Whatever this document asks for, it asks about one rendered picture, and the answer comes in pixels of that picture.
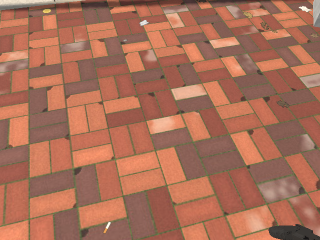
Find robot right hand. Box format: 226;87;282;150
268;224;320;240

